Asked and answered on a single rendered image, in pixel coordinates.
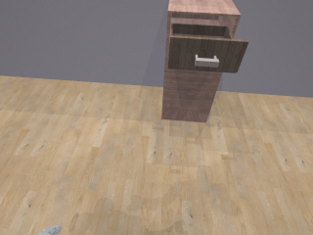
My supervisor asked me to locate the handle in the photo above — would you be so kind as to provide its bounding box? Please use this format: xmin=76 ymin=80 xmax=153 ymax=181
xmin=195 ymin=54 xmax=219 ymax=68

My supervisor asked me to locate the robot left hand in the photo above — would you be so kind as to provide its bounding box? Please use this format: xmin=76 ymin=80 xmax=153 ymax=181
xmin=37 ymin=225 xmax=62 ymax=235

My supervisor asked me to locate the drawer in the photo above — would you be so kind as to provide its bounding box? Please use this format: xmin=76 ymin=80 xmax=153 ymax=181
xmin=168 ymin=23 xmax=248 ymax=73

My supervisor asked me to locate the cabinet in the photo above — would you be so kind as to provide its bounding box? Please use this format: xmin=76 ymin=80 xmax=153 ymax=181
xmin=161 ymin=0 xmax=241 ymax=123

